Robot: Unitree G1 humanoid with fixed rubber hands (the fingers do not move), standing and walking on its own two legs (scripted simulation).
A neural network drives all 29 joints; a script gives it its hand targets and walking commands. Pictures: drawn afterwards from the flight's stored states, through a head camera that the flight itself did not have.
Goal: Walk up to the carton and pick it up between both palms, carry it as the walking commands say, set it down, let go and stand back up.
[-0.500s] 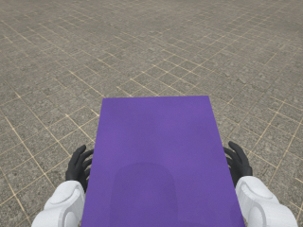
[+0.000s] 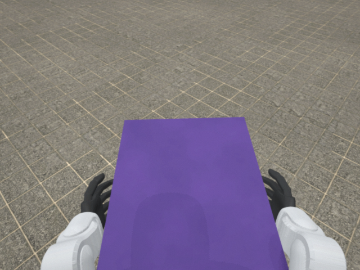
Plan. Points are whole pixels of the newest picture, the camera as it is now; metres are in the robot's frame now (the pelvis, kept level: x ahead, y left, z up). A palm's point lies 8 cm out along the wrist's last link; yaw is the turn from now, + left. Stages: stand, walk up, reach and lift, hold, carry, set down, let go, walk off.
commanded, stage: carry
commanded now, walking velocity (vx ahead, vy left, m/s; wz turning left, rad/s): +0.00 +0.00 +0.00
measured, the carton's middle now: (186, 207) +0.28 +0.00 +0.01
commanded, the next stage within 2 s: none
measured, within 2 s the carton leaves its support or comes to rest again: neither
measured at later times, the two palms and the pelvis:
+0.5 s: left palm (120, 167) +0.36 +0.15 +0.06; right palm (266, 157) +0.38 -0.20 +0.06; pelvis +0.14 -0.03 -0.01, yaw +2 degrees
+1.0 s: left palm (119, 162) +0.39 +0.16 +0.03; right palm (257, 155) +0.40 -0.19 +0.04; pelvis +0.15 -0.02 -0.01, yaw +1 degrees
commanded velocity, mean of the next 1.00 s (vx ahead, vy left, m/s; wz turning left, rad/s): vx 0.00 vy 0.00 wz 0.00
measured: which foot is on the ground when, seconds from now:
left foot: down 0.00-0.30, up 0.32-0.46, down 0.48-1.00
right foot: down 0.00-0.14, up 0.16-0.28, down 0.30-1.00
